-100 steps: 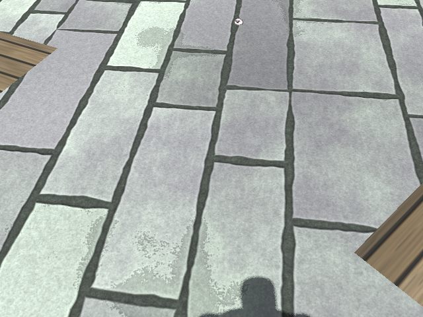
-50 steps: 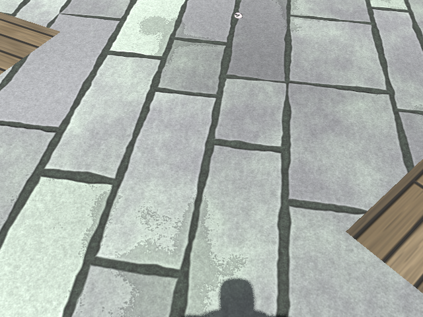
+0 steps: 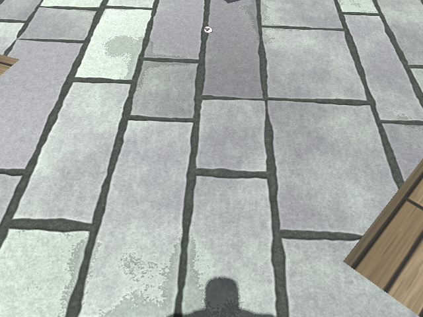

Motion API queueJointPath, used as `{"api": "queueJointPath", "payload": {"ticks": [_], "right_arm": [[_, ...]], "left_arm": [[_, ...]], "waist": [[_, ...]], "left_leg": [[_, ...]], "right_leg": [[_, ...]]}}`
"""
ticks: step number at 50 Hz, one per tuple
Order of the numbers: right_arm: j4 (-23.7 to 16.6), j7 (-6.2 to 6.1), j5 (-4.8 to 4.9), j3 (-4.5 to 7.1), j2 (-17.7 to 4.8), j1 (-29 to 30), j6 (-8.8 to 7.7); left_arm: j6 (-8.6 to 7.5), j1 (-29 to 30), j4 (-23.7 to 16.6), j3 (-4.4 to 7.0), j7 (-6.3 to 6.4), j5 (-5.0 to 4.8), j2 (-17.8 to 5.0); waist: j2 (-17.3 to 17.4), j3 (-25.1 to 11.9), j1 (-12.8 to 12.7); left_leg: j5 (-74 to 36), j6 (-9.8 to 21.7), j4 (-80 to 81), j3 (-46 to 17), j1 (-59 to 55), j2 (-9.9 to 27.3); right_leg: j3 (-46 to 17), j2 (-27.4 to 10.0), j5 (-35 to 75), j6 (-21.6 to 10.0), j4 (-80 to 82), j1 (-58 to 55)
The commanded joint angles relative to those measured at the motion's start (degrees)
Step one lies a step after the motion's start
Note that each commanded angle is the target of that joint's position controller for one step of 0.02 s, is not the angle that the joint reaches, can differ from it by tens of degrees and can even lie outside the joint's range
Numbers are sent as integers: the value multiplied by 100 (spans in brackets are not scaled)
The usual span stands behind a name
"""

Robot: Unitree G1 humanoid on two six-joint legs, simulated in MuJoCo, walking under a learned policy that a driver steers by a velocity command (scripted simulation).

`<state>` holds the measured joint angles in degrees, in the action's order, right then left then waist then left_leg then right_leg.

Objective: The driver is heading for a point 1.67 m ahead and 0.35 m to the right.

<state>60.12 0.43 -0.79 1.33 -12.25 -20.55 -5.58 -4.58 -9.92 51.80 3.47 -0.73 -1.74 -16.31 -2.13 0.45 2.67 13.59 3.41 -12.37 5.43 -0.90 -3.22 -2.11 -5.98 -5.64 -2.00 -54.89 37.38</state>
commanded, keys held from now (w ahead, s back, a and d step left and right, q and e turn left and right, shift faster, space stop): w+e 0.52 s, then w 0.48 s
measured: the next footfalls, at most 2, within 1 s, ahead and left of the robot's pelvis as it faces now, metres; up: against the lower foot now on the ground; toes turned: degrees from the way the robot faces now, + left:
right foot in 0.24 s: +0.32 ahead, -0.13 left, +0.00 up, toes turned -10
left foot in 0.72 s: +0.64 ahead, +0.00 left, +0.00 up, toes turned -22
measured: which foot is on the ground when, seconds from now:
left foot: down 0.00-0.26, up 0.28-0.70, down 0.72-1.00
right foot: up 0.00-0.22, down 0.24-0.74, up 0.76-1.00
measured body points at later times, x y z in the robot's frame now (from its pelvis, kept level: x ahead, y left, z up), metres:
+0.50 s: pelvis +0.29 -0.06 +0.00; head +0.32 -0.08 +0.45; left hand +0.43 +0.19 -0.12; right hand +0.39 -0.37 -0.10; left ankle +0.45 +0.11 -0.67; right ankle +0.28 -0.12 -0.75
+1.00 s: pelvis +0.59 -0.08 +0.00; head +0.61 -0.09 +0.45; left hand +0.83 +0.09 -0.10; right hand +0.51 -0.35 -0.12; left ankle +0.60 +0.01 -0.75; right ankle +0.61 -0.27 -0.68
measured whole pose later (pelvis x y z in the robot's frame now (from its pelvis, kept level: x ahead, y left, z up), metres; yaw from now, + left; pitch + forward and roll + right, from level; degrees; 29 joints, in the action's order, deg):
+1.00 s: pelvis +0.59 -0.08 +0.00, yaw -22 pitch +2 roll +1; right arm 48.2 1.1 0.3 2.4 -14.8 -20.5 -5.6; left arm -3.9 -10.7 41.4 2.6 -0.3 -0.3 -16.4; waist -2.5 0.6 3.1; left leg 10.0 2.4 -16.0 1.4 8.1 -3.0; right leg -2.3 -5.2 -11.7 -0.4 -52.4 36.2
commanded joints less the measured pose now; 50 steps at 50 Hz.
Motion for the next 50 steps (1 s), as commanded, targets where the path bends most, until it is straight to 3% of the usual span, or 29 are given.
{"api": "queueJointPath", "payload": {"ticks": [1, 4, 7, 9, 11, 12, 13, 14, 15, 16, 17, 19, 20, 22, 24, 27, 31, 34, 35, 36, 37, 38, 39, 40, 41, 42, 43, 45, 50], "right_arm": [[-323, -113, -10, 172, -1025, 157, -71], [-252, -150, 57, 177, -1028, -161, -65], [-251, -157, 86, 206, -1074, -276, 51], [-382, -202, 67, 259, -1248, -138, 148], [-541, -266, 11, 297, -1372, -20, 285], [-654, -285, 13, 281, -1390, 66, 300], [-892, -187, -104, 88, -730, -433, 173], [-1012, -58, 34, -14, -585, -428, -118], [-1251, 16, 283, 157, -1158, 403, -325], [-1406, 17, 355, 157, -1206, 715, -417], [-1364, -41, 260, 181, -1156, 742, -423], [-1361, -95, 112, 254, -1160, 466, -256], [-1409, -102, 64, 258, -1084, 399, -179], [-1579, -138, -37, 244, -965, 672, -79], [-1803, -167, -57, 218, -894, 1197, -61], [-2001, -122, 3, 143, -717, 1809, -116], [-2186, 18, 91, 156, -875, 2226, -216], [-2248, 86, 93, 223, -1075, 2103, -287], [-2173, 76, 84, 265, -1139, 1758, -307], [-2031, 42, 40, 363, -1348, 1112, -332], [-1945, 11, -34, 454, -1709, 178, -335], [-1614, 49, 22, 602, -2055, -506, -228], [-1613, 84, 177, 471, -1491, -567, -194], [-1696, 64, 173, 375, -1178, -171, -164], [-1784, 63, 97, 310, -1078, 214, -119], [-1792, 70, 49, 287, -1031, 429, -104], [-1797, 72, 12, 249, -932, 529, -116], [-1744, 84, 56, 243, -904, 520, -127], [-1574, 15, 145, 341, -1227, 284, -70]], "left_arm": [[-38, 664, -550, -50, -42, 21, -75], [-46, 1226, -824, -122, -142, 33, 1], [-70, 1490, -1079, -119, -287, 12, -49], [-58, 1277, -1161, -22, -358, 5, -256], [-1, 101, -947, 204, -362, -16, -670], [39, -834, -755, 383, -284, -20, -987], [98, -1373, -712, 518, -170, 48, -1527], [79, -1332, -799, 448, -149, 69, -1403], [42, -1178, -770, 349, -123, 113, -1017], [-11, -782, -833, 292, -119, 105, -839], [-51, -344, -951, 237, -141, 103, -690], [-73, 63, -1120, 186, -134, 191, -586], [-76, 75, -1128, 190, -117, 151, -599], [-86, -100, -1103, 222, -44, 117, -724], [-65, -339, -1072, 269, 41, 102, -882], [5, -657, -1008, 273, 104, 51, -895], [41, -1112, -812, 213, 118, 35, -754], [106, -1181, -772, 223, 137, 99, -823], [129, -1106, -790, 213, 133, 103, -815], [124, -1059, -829, 148, 114, 125, -660], [99, -1163, -952, 34, 102, 218, -411], [6, -1964, -936, -73, 72, 32, -58], [-30, -1672, -905, 0, 87, -55, -581], [-37, -936, -1058, 84, 89, -73, -884], [-35, -487, -1174, 62, 96, 38, -800], [-52, -390, -1249, 65, 84, 107, -701], [-42, -462, -1238, 74, 71, 133, -625], [0, -627, -1182, 36, 55, 103, -404], [-20, 156, -1465, -80, 31, 161, -154]], "waist": [[495, 641, 16], [386, 771, 181], [405, 742, 115], [660, 347, -153], [897, -444, -791], [709, -890, -1283], [-642, -1683, -959], [-789, -2407, -826], [-407, -1623, -1038], [-25, -876, -822], [489, -439, -513], [291, -180, -111], [222, -138, -34], [136, -36, -62], [65, 68, -243], [-118, 12, -552], [-268, -20, -785], [-445, -36, -621], [-494, -136, -404], [-395, -591, -87], [218, -1480, 236], [1998, -2152, 61], [1503, -1770, 258], [922, -884, 339], [410, -393, 214], [488, -113, 40], [617, -83, -111], [764, -124, -231], [621, 23, -69]], "left_leg": [[-1609, 565, 874, -337, 596, 1396], [-1827, 527, 919, -13, 328, 1518], [-2964, 453, 451, 227, -450, 1727], [-5096, 342, -359, 388, -868, 1811], [-6389, 209, -2106, 500, -783, 1767], [-5589, 26, -3539, 538, 217, 1576], [-1473, -307, -5837, 438, 2611, 786], [1913, -327, -7122, -791, 3994, -106], [1513, -130, -7240, -1296, 4656, 295], [942, -20, -6776, -1210, 4664, 584], [634, -54, -6213, -1148, 4321, 804], [416, -221, -5655, -1161, 3533, 1050], [396, -336, -5356, -1105, 3405, 1100], [-19, -560, -4731, -927, 3376, 1066], [-817, -697, -3785, -854, 3457, 949], [-1957, -706, -2343, -758, 3029, 637], [-2110, -547, -1714, -852, 3022, 574], [-1213, -259, -1493, -806, 2905, 502], [-1087, -108, -1288, -679, 2448, 415], [-1194, 135, -1279, -765, 1444, 549], [-1353, 612, -1572, -1742, -194, 1502], [1, 1555, -1031, -4274, -2087, 2608], [1433, 1392, -505, -4955, -1990, 2656], [1469, 1103, -398, -4152, -1272, 2419], [770, 923, -274, -3397, -472, 2108], [142, 984, -146, -3059, 71, 1973], [-304, 931, -22, -2719, 411, 1774], [-878, 938, 170, -2193, 689, 1554], [-1712, 934, 448, -1391, 837, 1438]], "right_leg": [[104, 59, 885, 67, 1122, 233], [355, 163, 1244, -25, 1820, 97], [509, 320, 871, -252, 2189, 187], [797, 637, 339, -462, 2124, -281], [960, 1044, -59, -721, 2072, -1716], [509, 957, 11, -961, 2353, -3291], [-2106, -531, -639, -1814, 2326, -5602], [-4897, -1446, -1690, -2532, 3544, -6448], [-4226, -1202, -1798, -2069, 3911, -5955], [-3330, -990, -1371, -1807, 4014, -4980], [-2692, -718, -686, -1646, 4127, -3990], [-2053, -382, 167, -1585, 4337, -2789], [-1843, -297, 396, -1594, 4393, -2496], [-1440, -116, 725, -1572, 4465, -2038], [-1228, 72, 694, -1430, 4434, -1885], [-1027, 295, 219, -1116, 4253, -1884], [-1424, -69, -20, -1045, 3831, -2663], [-1817, -396, 527, -945, 3345, -3312], [-1790, -321, 1093, -860, 3049, -3369], [-1567, -13, 1661, -708, 2254, -3229], [-1174, 381, 845, -482, 663, -2362], [-529, 1248, -2048, -40, -1272, -224], [-868, 973, -2672, -55, -1902, 635], [-798, 708, -2166, -85, -2039, 942], [-506, 440, -1741, -86, -1806, 784], [-440, 268, -1424, -51, -1453, 663], [-410, 95, -1254, -31, -1186, 343], [-233, 41, -1163, 35, -794, 56], [9, -1, 24, 228, 942, 36]]}}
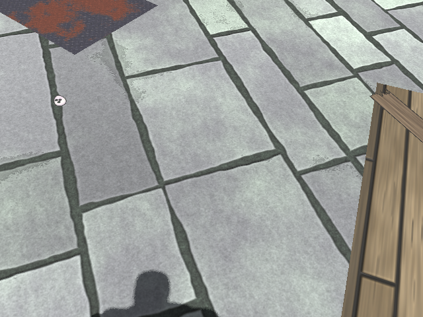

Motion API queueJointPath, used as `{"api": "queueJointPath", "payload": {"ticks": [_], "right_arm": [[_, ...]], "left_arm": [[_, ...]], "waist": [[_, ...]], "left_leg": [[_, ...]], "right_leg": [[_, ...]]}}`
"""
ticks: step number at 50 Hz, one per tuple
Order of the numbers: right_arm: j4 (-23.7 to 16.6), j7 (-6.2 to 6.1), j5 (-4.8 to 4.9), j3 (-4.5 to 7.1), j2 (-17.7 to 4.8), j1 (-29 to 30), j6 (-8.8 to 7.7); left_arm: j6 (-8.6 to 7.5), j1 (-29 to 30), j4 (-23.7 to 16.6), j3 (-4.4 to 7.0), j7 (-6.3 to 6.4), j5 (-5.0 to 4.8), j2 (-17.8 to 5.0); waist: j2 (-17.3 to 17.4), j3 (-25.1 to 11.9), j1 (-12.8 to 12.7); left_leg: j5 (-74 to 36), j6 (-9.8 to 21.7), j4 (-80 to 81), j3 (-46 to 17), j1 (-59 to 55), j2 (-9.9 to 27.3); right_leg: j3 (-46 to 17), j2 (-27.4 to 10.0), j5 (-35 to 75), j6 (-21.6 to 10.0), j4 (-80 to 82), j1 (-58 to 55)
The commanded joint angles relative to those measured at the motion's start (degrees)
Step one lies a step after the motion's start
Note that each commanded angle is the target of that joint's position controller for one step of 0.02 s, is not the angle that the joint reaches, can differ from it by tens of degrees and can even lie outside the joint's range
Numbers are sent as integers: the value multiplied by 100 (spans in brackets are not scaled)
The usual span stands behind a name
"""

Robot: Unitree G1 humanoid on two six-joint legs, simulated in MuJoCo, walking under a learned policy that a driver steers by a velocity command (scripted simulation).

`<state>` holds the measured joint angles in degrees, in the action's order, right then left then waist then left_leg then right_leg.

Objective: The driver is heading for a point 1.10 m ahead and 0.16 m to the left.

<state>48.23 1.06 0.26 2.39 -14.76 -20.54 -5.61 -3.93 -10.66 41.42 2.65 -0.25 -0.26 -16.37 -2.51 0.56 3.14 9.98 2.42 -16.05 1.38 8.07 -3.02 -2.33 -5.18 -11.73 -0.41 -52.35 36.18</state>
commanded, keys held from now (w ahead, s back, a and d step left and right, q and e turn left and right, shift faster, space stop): w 0.32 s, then w+q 0.10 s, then q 0.58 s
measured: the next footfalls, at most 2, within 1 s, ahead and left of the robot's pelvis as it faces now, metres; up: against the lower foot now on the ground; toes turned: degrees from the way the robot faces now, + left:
right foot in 0.24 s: +0.30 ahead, -0.15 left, +0.00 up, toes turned -1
left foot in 0.72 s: +0.53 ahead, +0.07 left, +0.00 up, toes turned +11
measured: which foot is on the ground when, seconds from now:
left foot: down 0.00-0.26, up 0.28-0.70, down 0.72-1.00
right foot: up 0.00-0.22, down 0.24-0.74, up 0.76-1.00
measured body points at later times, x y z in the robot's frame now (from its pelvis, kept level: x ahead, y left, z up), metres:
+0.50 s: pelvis +0.27 -0.07 +0.00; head +0.30 -0.08 +0.45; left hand +0.33 +0.21 -0.11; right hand +0.41 -0.34 -0.12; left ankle +0.37 +0.11 -0.67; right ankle +0.26 -0.15 -0.75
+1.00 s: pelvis +0.43 -0.04 -0.01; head +0.47 -0.01 +0.43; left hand +0.51 +0.27 -0.12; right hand +0.66 -0.27 -0.10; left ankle +0.49 +0.06 -0.75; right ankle +0.51 -0.19 -0.70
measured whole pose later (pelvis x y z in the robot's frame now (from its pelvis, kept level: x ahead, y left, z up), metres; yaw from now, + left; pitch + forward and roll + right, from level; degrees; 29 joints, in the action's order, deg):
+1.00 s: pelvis +0.43 -0.04 -0.01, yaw +19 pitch +3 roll -1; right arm 35.7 -0.7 -0.1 4.5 -17.6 -10.4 1.1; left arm 0.0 -5.7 41.5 2.7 1.9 0.5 -16.9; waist -0.3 2.9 1.3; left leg 4.3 3.3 -26.2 -5.7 24.8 -5.6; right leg -5.9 -0.6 -21.8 3.9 -52.0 31.8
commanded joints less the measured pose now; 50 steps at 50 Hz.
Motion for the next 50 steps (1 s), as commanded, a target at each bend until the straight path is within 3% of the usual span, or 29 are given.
{"api": "queueJointPath", "payload": {"ticks": [1, 4, 7, 9, 10, 11, 12, 13, 14, 15, 16, 17, 19, 21, 23, 25, 28, 32, 35, 36, 37, 38, 39, 40, 41, 42, 44, 47, 50], "right_arm": [[-350, -59, 58, 237, -995, 218, -45], [-196, -71, 101, 247, -1064, -123, 12], [-70, -90, 127, 263, -1103, -291, 100], [-37, -118, 127, 296, -1191, -258, 163], [-50, -132, 129, 308, -1246, -158, 192], [-65, -143, 117, 278, -1181, -132, 216], [-191, -158, 21, 176, -965, -94, 206], [-363, -130, -20, -32, -320, -728, 95], [-262, -93, 51, 17, -602, -643, -31], [-403, -55, 200, 144, -1022, -130, -88], [-483, -58, 192, 137, -1008, 237, -99], [-481, -73, 119, 148, -937, 378, -62], [-389, -84, 98, 151, -740, 132, 105], [-368, -106, 114, 142, -597, 107, 225], [-454, -143, 72, 171, -584, 329, 258], [-530, -105, 24, 146, -476, 488, 218], [-795, 24, -3, 84, -306, 1160, 181], [-1147, 198, -9, 160, -479, 1415, 228], [-1184, 278, -37, 316, -763, 835, 233], [-1062, 225, -46, 439, -996, 275, 207], [-1118, 88, -84, 576, -1548, -109, 230], [-1352, 11, -122, 581, -1875, 236, 271], [-1478, 18, -85, 482, -1425, 196, 331], [-1563, 7, -67, 419, -1207, 547, 360], [-1548, -12, 12, 380, -1044, 803, 413], [-1589, -54, 46, 338, -930, 972, 455], [-1655, -77, -51, 382, -1035, 1185, 530], [-1674, -182, -59, 466, -1199, 1123, 570], [-1724, -264, -11, 495, -1228, 1186, 654]], "left_arm": [[-100, 419, -470, -10, -36, 0, -124], [-136, 934, -617, -11, -100, -57, -148], [-172, 1256, -788, 22, -181, -89, -248], [-194, 1142, -800, 73, -215, -80, -378], [-201, 807, -724, 135, -208, -60, -490], [-192, 83, -503, 260, -170, -33, -703], [-171, -915, -293, 381, -109, 16, -1033], [-126, -1459, -195, 515, -83, 100, -1647], [-96, -1618, -150, 406, -100, 6, -1219], [-99, -1198, -170, 298, -100, -32, -955], [-95, -809, -222, 239, -102, -29, -793], [-100, -470, -236, 183, -123, 10, -608], [-188, -171, -211, 165, -151, 87, -486], [-294, -173, -76, 204, -149, 95, -538], [-328, -187, 58, 221, -97, 151, -589], [-295, -89, 108, 224, -22, 150, -635], [-207, -242, 208, 231, 102, 107, -749], [30, -354, 327, 302, 202, -13, -928], [223, -160, 232, 357, 311, -97, -1009], [259, -179, 194, 327, 326, -92, -921], [212, -424, 59, 233, 302, 96, -734], [139, -1049, -88, 60, 177, 233, -270], [77, -802, 5, 146, 59, 126, -762], [102, -275, -168, 168, 42, -51, -834], [170, -118, -164, 161, 97, -11, -738], [264, -15, -171, 191, 175, 67, -791], [375, -145, -182, 183, 198, 80, -662], [369, -183, -130, 136, 249, 84, -506], [382, 3, -163, 139, 240, 61, -509]], "waist": [[668, 51, -50], [680, 149, 147], [724, 258, 140], [775, 180, -26], [791, -20, -266], [692, -484, -627], [412, -1247, -1041], [-1033, -2061, -859], [-1143, -2357, -986], [-717, -1341, -923], [-344, -808, -773], [-106, -413, -593], [-347, -216, -278], [-248, -109, -190], [-91, 63, -170], [-83, 36, -161], [-60, 12, -459], [-108, -69, -515], [-160, -379, -174], [106, -686, 97], [986, -1264, 167], [1994, -2027, -400], [1072, -2636, 44], [779, -2021, 22], [222, -1314, -147], [258, -982, -238], [651, -683, -474], [821, -915, -440], [939, -986, -349]], "left_leg": [[-1348, 967, 823, -834, -33, 1347], [-1213, 884, 764, -708, -147, 1385], [-1294, 786, 548, -821, -650, 1654], [-1792, 675, 248, -841, -937, 1769], [-2588, 587, -181, -721, -959, 1692], [-3277, 457, -1050, -492, -779, 1439], [-2534, 254, -2463, -265, 109, 1171], [315, -168, -4751, -6, 2461, 238], [2319, -146, -5574, -769, 3259, 145], [1984, -78, -5866, -769, 3774, 482], [1439, -49, -5640, -597, 3692, 758], [1070, -86, -5300, -535, 3480, 930], [619, -159, -4981, -607, 2815, 1142], [298, -242, -4802, -683, 2775, 1120], [-132, -338, -4334, -781, 2935, 991], [-854, -355, -3450, -604, 2663, 868], [-1774, -317, -2386, -205, 2322, 707], [-1099, -130, -1897, -106, 2541, 614], [-399, 159, -1550, 178, 1855, 253], [-1171, 344, -988, 178, 1020, 65], [-3796, 829, -1114, -1245, -483, 1091], [-5270, 2274, -1223, -3671, -2208, 2574], [-4168, 2228, -897, -3647, -2099, 2436], [-3309, 1910, -790, -3005, -1575, 2143], [-2533, 1555, -582, -2531, -741, 1831], [-1972, 1403, -414, -2365, -65, 1681], [-1480, 1263, -166, -2125, 842, 1275], [-1575, 1249, -227, -2060, 907, 1173], [-473, 1074, -207, -2224, 1027, 1052]], "right_leg": [[86, -24, 955, 69, 1063, 25], [201, 149, 1502, 58, 1749, -265], [143, 208, 1225, -114, 2118, -202], [187, 288, 851, -269, 2307, -495], [319, 424, 772, -376, 2455, -1043], [448, 556, 827, -534, 2567, -2097], [-166, -67, 988, -836, 2312, -3702], [-2739, -1535, 235, -1740, 2584, -5871], [-4046, -1757, -569, -1930, 3351, -5957], [-3224, -1562, -786, -1639, 3462, -5214], [-2476, -1306, -471, -1458, 3574, -4378], [-1912, -1084, -39, -1356, 3781, -3638], [-1276, -876, 473, -1299, 4196, -2752], [-733, -828, 978, -1312, 4422, -2494], [-164, -779, 2474, -1243, 4348, -2470], [481, -563, 3292, -1061, 4236, -2437], [877, -514, 3488, -920, 4108, -2609], [844, -880, 3718, -861, 3500, -3520], [912, -852, 4587, -644, 2213, -3697], [1100, -512, 4259, -399, 1171, -3475], [1190, -44, 2122, -14, -528, -2219], [630, 1133, -2872, 395, -2666, -180], [-476, 844, -2643, 302, -3002, 23], [-450, 642, -2229, 228, -2911, 235], [-347, 439, -1870, 235, -2368, 302], [-337, 306, -1639, 255, -1884, 115], [-170, 416, -1372, 309, -1088, -522], [-166, 537, -1128, 455, -234, -825], [-238, 598, -689, 491, 324, -1047]]}}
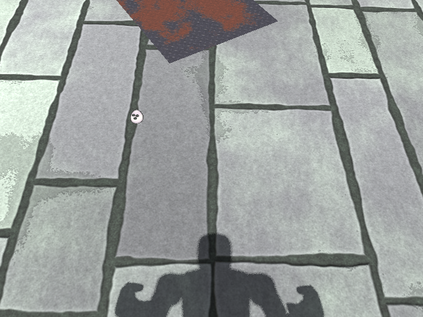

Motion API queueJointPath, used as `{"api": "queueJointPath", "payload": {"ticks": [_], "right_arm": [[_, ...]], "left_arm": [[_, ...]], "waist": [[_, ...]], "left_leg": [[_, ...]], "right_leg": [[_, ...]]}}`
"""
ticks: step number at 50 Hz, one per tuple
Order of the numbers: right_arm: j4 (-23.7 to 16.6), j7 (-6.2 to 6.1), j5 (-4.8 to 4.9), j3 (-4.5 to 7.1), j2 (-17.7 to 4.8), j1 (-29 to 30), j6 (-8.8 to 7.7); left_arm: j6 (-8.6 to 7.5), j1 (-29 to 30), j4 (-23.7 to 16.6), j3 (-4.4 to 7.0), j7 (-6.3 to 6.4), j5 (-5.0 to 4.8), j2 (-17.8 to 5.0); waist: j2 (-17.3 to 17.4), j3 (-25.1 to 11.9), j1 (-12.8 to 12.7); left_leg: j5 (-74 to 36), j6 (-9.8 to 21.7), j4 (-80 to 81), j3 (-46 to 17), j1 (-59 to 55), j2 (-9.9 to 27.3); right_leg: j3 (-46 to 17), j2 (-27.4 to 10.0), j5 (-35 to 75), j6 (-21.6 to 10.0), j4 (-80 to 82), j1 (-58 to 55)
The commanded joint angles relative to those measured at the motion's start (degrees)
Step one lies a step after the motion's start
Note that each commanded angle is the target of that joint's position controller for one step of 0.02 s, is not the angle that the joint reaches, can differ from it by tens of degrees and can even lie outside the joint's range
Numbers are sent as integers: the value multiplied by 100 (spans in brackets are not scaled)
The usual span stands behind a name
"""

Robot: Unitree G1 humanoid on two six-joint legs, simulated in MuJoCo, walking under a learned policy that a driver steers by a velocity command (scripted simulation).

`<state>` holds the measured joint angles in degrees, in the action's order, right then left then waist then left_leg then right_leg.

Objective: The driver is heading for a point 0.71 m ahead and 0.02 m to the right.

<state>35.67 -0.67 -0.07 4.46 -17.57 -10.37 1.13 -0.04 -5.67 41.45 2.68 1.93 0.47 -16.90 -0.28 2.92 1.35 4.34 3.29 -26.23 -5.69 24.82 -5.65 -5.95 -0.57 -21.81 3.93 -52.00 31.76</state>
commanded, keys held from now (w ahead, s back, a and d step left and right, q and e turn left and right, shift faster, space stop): q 0.06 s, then no key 0.52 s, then w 0.42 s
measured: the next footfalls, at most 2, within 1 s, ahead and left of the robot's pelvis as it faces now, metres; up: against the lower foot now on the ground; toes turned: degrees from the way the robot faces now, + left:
right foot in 0.16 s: +0.10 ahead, -0.16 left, +0.00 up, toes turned +9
left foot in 0.48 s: +0.02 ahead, +0.10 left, +0.00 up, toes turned +5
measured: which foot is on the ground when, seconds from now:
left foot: down 0.00-0.16, up 0.18-0.46, down 0.48-0.80, up 0.82-1.00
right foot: up 0.00-0.14, down 0.16-1.00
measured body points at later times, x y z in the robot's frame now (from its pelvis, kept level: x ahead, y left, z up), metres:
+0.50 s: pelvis +0.02 -0.05 +0.00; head +0.04 -0.05 +0.45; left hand +0.11 +0.23 -0.10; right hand +0.20 -0.28 -0.11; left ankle -0.02 +0.09 -0.74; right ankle +0.06 -0.16 -0.73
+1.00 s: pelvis +0.10 -0.05 +0.01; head +0.12 -0.07 +0.46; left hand +0.06 +0.22 -0.10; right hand +0.29 -0.29 -0.10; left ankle +0.10 +0.11 -0.66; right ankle +0.06 -0.15 -0.73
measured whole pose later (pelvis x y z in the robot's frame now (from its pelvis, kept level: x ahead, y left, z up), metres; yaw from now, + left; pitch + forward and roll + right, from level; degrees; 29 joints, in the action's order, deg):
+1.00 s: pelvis +0.10 -0.05 +0.01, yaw +8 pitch +1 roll +1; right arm 40.4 0.1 1.2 4.0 -16.2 -13.4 -3.4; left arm -5.0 -24.1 49.2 2.5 -1.0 -0.1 -14.3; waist 1.8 0.0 -3.3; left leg 14.2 1.7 -58.7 -1.0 30.9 3.1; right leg 1.2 1.3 -15.5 -2.8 -20.0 5.5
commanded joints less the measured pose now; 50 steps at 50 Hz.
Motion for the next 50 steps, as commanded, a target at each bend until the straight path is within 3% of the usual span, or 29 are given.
{"api": "queueJointPath", "payload": {"ticks": [1, 5, 7, 8, 9, 10, 11, 13, 16, 19, 21, 23, 24, 25, 26, 28, 30, 32, 34, 36, 38, 40, 41, 42, 43, 44, 45, 47, 50], "right_arm": [[-481, -99, 20, 290, -939, 181, 8], [-504, -89, 18, 263, -847, 148, 91], [-470, -98, 64, 200, -706, 101, 131], [-425, -98, 41, 129, -490, -152, 126], [-573, -79, 40, 97, -333, -210, 73], [-592, -85, -43, 208, -737, -26, -21], [-466, -77, 10, 309, -965, -64, -30], [-202, -122, -1, 284, -747, -322, 76], [-178, -117, 35, 124, -289, -224, 126], [-282, -71, 41, -17, -28, 162, 100], [-213, -56, 99, 30, -177, 98, 94], [-26, -51, 56, 39, -222, -163, 83], [-51, -78, -4, 52, -396, -192, 81], [-80, -129, -69, 107, -740, -268, 91], [65, -89, -83, 110, -658, -164, 91], [30, -7, -136, -7, -186, -40, 26], [110, -17, -102, -5, -245, -126, -35], [177, -55, -45, 50, -445, -379, -38], [212, -74, -2, 95, -686, -658, -73], [254, -101, 69, 92, -708, -631, -171], [198, -81, 144, 52, -597, -295, -213], [104, -59, 119, -17, -342, 38, -232], [-56, -61, 88, -118, 30, 160, -284], [-330, -112, 190, -79, -92, 263, -382], [-287, -122, 279, 24, -420, 190, -464], [-168, -68, 278, 38, -434, 58, -529], [-59, -29, 215, 33, -362, -11, -577], [-20, 44, 106, 45, -260, 94, -603], [-53, 141, 90, 4, -97, 310, -567]], "left_arm": [[-14, -423, -194, 141, 10, -22, -460], [-122, -465, -220, 185, -80, -60, -501], [-176, -714, -153, 217, -140, -28, -482], [-179, -781, -208, 284, -130, 85, -771], [-128, -594, -221, 401, -110, 229, -1312], [-148, -526, -330, 371, -108, 316, -1089], [-172, -345, -423, 315, -79, 247, -909], [-184, -50, -444, 242, -60, 19, -655], [-132, -123, -352, 131, -66, 6, -393], [-54, -346, -246, 171, -68, 4, -523], [-9, -517, -180, 205, -79, -33, -670], [-30, -604, -96, 167, -101, -122, -598], [-103, -745, -51, 134, -124, -95, -532], [-209, -778, -107, 87, -190, 52, -417], [-277, -842, -64, 52, -224, 74, -244], [-257, -302, -39, 80, -215, 86, -408], [-160, -324, 16, 63, -168, 60, -303], [-134, -360, 54, 80, -134, -13, -272], [-227, -207, -40, 103, -146, -110, -238], [-375, -230, -83, 143, -207, -196, -263], [-501, -595, 58, 141, -302, -242, -181], [-551, -1446, 492, 236, -347, -160, -317], [-576, -1962, 595, 334, -327, -115, -726], [-609, -2361, 613, 459, -397, -65, -1291], [-647, -2108, 530, 339, -385, -10, -966], [-657, -1858, 445, 260, -341, -47, -713], [-643, -1704, 386, 242, -310, -54, -677], [-596, -1570, 368, 164, -282, -43, -556], [-546, -1777, 454, 122, -246, -70, -490]], "waist": [[784, -1173, -137], [1021, -1123, -83], [974, -1080, -232], [454, -1041, -165], [-1229, -686, 133], [-1500, -676, -126], [-1011, -631, -91], [-650, -537, 34], [-755, -546, -18], [-1141, -678, -279], [-1180, -691, -327], [-979, -594, -175], [-741, -691, -212], [-2, -919, -370], [748, -972, -501], [435, -625, -206], [462, -439, -201], [762, -131, -114], [1226, 335, 30], [1347, 599, -43], [1204, 532, -326], [703, 170, -695], [-384, -9, -785], [-1774, -63, -877], [-1251, 133, -718], [-847, 299, -567], [-579, 219, -496], [-432, 186, -434], [-447, 98, -504]], "left_leg": [[462, 935, 833, -1617, -604, 1282], [825, 768, 631, -1974, -826, 1299], [821, 510, 290, -1849, -626, 1090], [1433, 195, -280, -1512, -229, 762], [2467, -156, -1277, -365, 708, -188], [3043, -405, -2630, -337, 783, -80], [2821, -465, -3410, -515, 794, -36], [2334, -648, -3913, -494, 851, 16], [2027, -835, -3354, -185, 474, 154], [2154, -889, -1677, 295, -279, 471], [1807, -839, -737, 444, -689, 444], [512, -622, 721, 442, -1433, 448], [-32, -452, 766, 84, -1951, 728], [-1344, -233, 251, -323, -2421, 1234], [-643, 46, 49, -286, -1950, 1215], [465, -42, 265, -260, -1350, 1026], [1094, -140, 335, -181, -1132, 910], [2947, 95, 631, -490, -885, 1016], [4300, 559, 1311, -1559, -786, 1677], [4178, 826, 1507, -2111, -704, 2092], [3583, 659, 1310, -1687, -562, 1922], [2681, 273, 456, -844, 55, 1308], [2275, -140, -1088, 24, 734, 669], [2736, -335, -2680, 369, 1700, 235], [2920, -251, -3648, -85, 2234, 513], [2387, -127, -3975, -141, 2457, 755], [1868, -40, -3959, -12, 2501, 913], [1098, -33, -3574, 85, 2261, 1160], [477, -236, -2793, 419, 1998, 1103]], "right_leg": [[111, 160, 362, 47, 465, -659], [176, 190, 398, -114, 1412, -991], [334, 122, 1043, -320, 2554, -1736], [-333, -646, 1084, -601, 3065, -2167], [-1676, -1662, 1625, -1357, 3472, -2172], [-2464, -2234, 1852, -1992, 3683, -1791], [-2144, -2040, 1954, -1969, 3578, -1755], [-1303, -1482, 2193, -1546, 3311, -1939], [-609, -1080, 2739, -1473, 3204, -2075], [-447, -979, 2847, -1473, 3066, -2326], [-619, -1070, 2886, -1528, 2952, -2417], [-604, -978, 2868, -1308, 2852, -2186], [-590, -932, 2582, -1028, 2842, -1892], [-229, -641, 2176, -749, 2537, -1547], [271, -229, 1342, -464, 2667, -1739], [375, -159, 1204, -293, 2507, -1941], [460, -69, 902, -341, 2423, -1911], [799, 228, -260, -393, 1934, -1482], [966, 319, -480, -461, 1138, -773], [693, 41, -441, -686, 761, -514], [728, -14, -378, -926, 1596, -1159], [626, 68, 553, -912, 2320, -2747], [-859, -801, -457, -1223, 3118, -3320], [-3299, -1982, -1279, -2046, 4158, -3680], [-3719, -2247, -1465, -2247, 4277, -3608], [-3117, -2051, -1375, -2071, 4178, -3589], [-2557, -1810, -1119, -1857, 4173, -3608], [-1680, -1456, -86, -1579, 4306, -3409], [-750, -1149, 1315, -1533, 4439, -3367]]}}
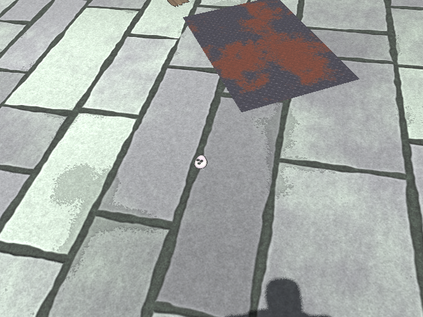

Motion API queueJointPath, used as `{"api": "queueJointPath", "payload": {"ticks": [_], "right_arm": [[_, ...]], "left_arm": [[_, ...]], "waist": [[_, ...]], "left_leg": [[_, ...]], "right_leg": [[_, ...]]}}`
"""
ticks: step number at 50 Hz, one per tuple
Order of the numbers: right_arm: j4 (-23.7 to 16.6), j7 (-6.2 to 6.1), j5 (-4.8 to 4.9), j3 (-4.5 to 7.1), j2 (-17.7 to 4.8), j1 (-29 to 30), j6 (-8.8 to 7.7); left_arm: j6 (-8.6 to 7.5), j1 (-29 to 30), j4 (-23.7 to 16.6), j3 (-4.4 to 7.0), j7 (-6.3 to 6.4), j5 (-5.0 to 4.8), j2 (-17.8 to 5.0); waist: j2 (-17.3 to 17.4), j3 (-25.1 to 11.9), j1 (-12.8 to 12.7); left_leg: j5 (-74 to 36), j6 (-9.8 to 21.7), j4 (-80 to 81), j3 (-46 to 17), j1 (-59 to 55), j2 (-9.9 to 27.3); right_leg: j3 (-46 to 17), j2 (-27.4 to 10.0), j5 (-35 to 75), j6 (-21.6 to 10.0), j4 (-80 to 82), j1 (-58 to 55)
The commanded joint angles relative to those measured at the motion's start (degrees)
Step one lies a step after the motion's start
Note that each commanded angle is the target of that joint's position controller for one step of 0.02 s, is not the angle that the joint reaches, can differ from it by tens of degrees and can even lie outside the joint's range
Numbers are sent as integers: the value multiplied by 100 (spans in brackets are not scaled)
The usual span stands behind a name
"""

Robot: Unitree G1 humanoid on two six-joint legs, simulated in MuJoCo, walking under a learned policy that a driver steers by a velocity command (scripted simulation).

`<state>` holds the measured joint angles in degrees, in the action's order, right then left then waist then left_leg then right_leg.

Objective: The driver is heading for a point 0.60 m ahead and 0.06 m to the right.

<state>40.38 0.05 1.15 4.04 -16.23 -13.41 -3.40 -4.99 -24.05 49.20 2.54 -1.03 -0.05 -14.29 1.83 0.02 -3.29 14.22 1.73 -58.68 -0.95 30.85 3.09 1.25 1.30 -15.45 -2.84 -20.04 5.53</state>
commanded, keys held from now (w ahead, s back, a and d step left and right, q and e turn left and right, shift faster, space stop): w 0.32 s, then w+e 0.40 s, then no key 0.28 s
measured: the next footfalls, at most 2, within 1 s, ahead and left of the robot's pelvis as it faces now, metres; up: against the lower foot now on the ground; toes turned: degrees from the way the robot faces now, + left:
left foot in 0.28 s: +0.32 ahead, +0.16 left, +0.00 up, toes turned +2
right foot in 0.84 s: +0.61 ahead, -0.10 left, +0.00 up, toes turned -14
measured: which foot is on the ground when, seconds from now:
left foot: up 0.00-0.26, down 0.28-0.84, up 0.86-1.00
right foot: down 0.00-0.28, up 0.30-0.82, down 0.84-1.00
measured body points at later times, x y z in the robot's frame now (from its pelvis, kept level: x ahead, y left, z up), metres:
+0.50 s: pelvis +0.26 +0.07 +0.00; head +0.29 +0.08 +0.44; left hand +0.37 +0.35 -0.12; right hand +0.34 -0.20 -0.12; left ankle +0.28 +0.15 -0.75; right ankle +0.27 -0.09 -0.66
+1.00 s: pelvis +0.51 +0.00 -0.01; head +0.56 -0.02 +0.43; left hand +0.73 +0.21 -0.11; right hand +0.55 -0.30 -0.14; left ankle +0.48 +0.16 -0.66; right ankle +0.57 -0.09 -0.75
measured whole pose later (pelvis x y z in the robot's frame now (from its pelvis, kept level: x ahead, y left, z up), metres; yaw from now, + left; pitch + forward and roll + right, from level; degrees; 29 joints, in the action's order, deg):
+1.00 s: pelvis +0.51 +0.00 -0.01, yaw -14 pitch +2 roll +0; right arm 47.3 -0.7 0.7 2.3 -17.6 -11.1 -2.6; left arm -2.7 -7.6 40.4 2.3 -1.5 0.7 -14.9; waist 1.3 4.7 0.2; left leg 27.7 -2.7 -66.2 -1.6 26.3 3.6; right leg 2.1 3.5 -6.0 -4.9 -26.8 21.8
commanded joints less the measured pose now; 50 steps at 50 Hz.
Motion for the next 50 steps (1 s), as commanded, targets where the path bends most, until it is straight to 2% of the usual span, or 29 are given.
{"api": "queueJointPath", "payload": {"ticks": [1, 4, 7, 10, 12, 13, 14, 15, 16, 17, 18, 19, 20, 21, 23, 27, 32, 36, 37, 39, 41, 42, 43, 44, 45, 46, 47, 48, 50], "right_arm": [[-579, 80, -32, 15, -154, 783, -109], [-735, 154, -2, -71, -13, 1311, -147], [-849, 238, 46, -79, -90, 1681, -173], [-946, 304, 56, -46, -253, 1831, -210], [-872, 292, 28, 44, -470, 1462, -219], [-700, 246, 10, 144, -641, 826, -205], [-416, 173, 5, 265, -873, -155, -176], [-218, 78, -66, 357, -1314, -1205, -119], [-137, 169, -123, 329, -1496, -1189, -153], [-178, 164, -78, 189, -868, -909, -166], [-172, 143, -49, 119, -669, -515, -177], [-169, 147, -81, 85, -594, -177, -194], [-151, 165, -141, 59, -462, 52, -229], [-105, 163, -200, 55, -415, 164, -286], [43, 162, -179, 69, -364, 212, -386], [307, 93, -202, 118, -527, 61, -437], [484, -4, -154, 131, -735, -170, -360], [705, -37, -73, 168, -863, -597, -158], [736, -52, -57, 165, -874, -597, -88], [722, -119, -37, 180, -1026, -533, 34], [659, -178, -23, 163, -1085, -336, 106], [516, -186, -125, 70, -903, -406, 42], [407, -41, -229, -220, -138, -1223, -84], [736, 61, -80, -63, -846, -1154, -193], [486, 82, 153, -22, -928, -458, -184], [367, 27, 86, -76, -746, -114, -162], [413, -55, -20, -47, -739, 48, -94], [442, -100, -63, -38, -710, -37, 19], [595, -150, -79, -82, -482, -586, 178]], "left_arm": [[-29, 25, -294, 136, 71, -24, -784], [29, -108, -220, 160, 127, -32, -971], [61, -273, -118, 178, 133, -81, -1053], [107, -265, -36, 218, 133, -134, -1109], [143, -167, -35, 272, 146, -126, -1243], [177, -81, -42, 286, 155, -118, -1283], [202, -54, -85, 245, 179, -76, -1192], [192, -147, -258, 104, 198, 98, -812], [70, -912, -292, -73, 147, -50, -161], [-26, -309, -270, 94, 108, -237, -880], [-66, 309, -454, 168, 90, -337, -1093], [-75, 538, -479, 153, 122, -283, -995], [-42, 563, -467, 174, 134, -184, -907], [31, 382, -414, 179, 126, -179, -818], [173, 254, -347, 164, 136, -191, -628], [247, 810, -569, 179, 159, -138, -592], [142, 1733, -890, 79, -28, -102, -407], [138, 2380, -1321, 31, -190, -120, -367], [130, 2459, -1421, 32, -231, -95, -360], [113, 2171, -1498, 112, -286, -32, -507], [85, 780, -1185, 358, -231, -17, -966], [131, 138, -1061, 478, -103, 42, -1411], [148, 451, -1210, 449, -20, 135, -1796], [192, 137, -1231, 325, -21, 135, -1252], [214, 493, -1227, 266, -28, 112, -1107], [196, 893, -1165, 232, -40, -2, -951], [180, 1170, -1174, 161, -10, -29, -733], [183, 1330, -1157, 138, -8, 47, -717], [142, 1664, -1124, 179, -39, 118, -791]], "waist": [[-623, 403, -72], [-677, 498, -220], [-689, 684, -287], [-707, 770, -146], [-805, 420, 160], [-809, -31, 549], [-734, -690, 1009], [242, -1641, 1260], [1742, -2396, 710], [985, -1638, 928], [598, -763, 866], [61, -407, 661], [31, -169, 474], [275, -185, 298], [230, -83, 184], [80, 323, 268], [-65, 498, 627], [-106, 652, 848], [-101, 688, 804], [185, 300, 527], [233, -557, -265], [-325, -1211, -498], [-1827, -2263, 160], [-742, -3275, -319], [-677, -2436, -304], [-248, -1427, -90], [-93, -1000, 61], [-155, -689, 270], [-519, -612, 603]], "left_leg": [[-701, -142, 849, 8, 1301, 199], [-1383, -257, 1925, 164, 831, 64], [-1656, -222, 2439, 211, 503, -28], [-1416, 28, 2779, 139, 426, -60], [-1095, 239, 2882, 283, -253, -273], [-1089, 401, 2972, 440, -1151, -454], [-1139, 576, 2885, 389, -2598, -403], [-875, 935, 2721, -1185, -4436, 911], [1017, 1754, 3855, -4150, -5608, 1964], [1774, 1456, 4332, -4052, -5027, 1813], [1376, 1208, 4403, -3063, -4188, 1659], [515, 1094, 4516, -2374, -3405, 1451], [-45, 1030, 4677, -1828, -2849, 1223], [-340, 1002, 4848, -1473, -2488, 1120], [-728, 1064, 5113, -958, -2140, 1050], [-1387, 1008, 5328, -145, -2152, 982], [-1839, 777, 5383, 683, -2495, 871], [-2411, 731, 4991, 885, -3570, 1186], [-3082, 695, 4732, 935, -3667, 1213], [-5303, 561, 3885, 1002, -3794, 1194], [-5738, 258, 2080, 1156, -3378, 884], [-3763, -25, 496, 1176, -2098, 556], [2118, -482, -2069, 862, 224, -580], [2414, -423, -2504, -640, 115, -437], [2194, -343, -2340, -624, 449, -116], [1853, -335, -1655, -369, 697, 106], [1579, -357, -1181, -317, 537, 266], [1324, -388, -991, -267, -94, 291], [1125, -566, -246, -184, -764, 260]], "right_leg": [[-1249, -1268, 975, -836, 1254, -690], [-818, -1200, 1315, -796, 1296, -406], [-749, -1373, 1276, -817, 1326, -301], [-741, -1617, 1742, -713, 1121, -701], [-611, -1622, 3380, -591, 517, -959], [-418, -1471, 4427, -487, -284, -900], [-223, -1207, 4545, -310, -1460, -324], [-40, -788, 2257, -116, -3482, 1068], [-617, 240, -1717, 118, -5105, 2850], [-1043, -100, -1594, 54, -5635, 3515], [-863, -356, -1017, -16, -5555, 3729], [-758, -627, -506, 4, -5304, 3467], [-772, -793, -167, 38, -5005, 3242], [-837, -937, 49, 73, -4885, 2866], [-824, -978, 144, 171, -4723, 2732], [-1009, -904, 1093, 295, -3892, 3415], [-409, -756, 2310, 231, -2218, 3252], [-139, -677, 1855, 56, -1617, 3751], [-32, -585, 1578, -7, -1468, 3679], [314, -156, 1032, -171, -1388, 2922], [335, 234, 1681, -465, -815, 992], [-613, -529, 3728, -776, -973, -793], [-3531, -2557, 5878, -2269, -1090, -3030], [-3684, -2587, 6077, -2371, -915, -3034], [-2666, -2276, 5798, -2014, -837, -2474], [-2042, -1905, 5184, -1651, -583, -1464], [-1768, -1703, 4657, -1448, -341, -726], [-1530, -1556, 4608, -1422, 3, 195], [-1082, -1423, 4799, -1497, 182, 980]]}}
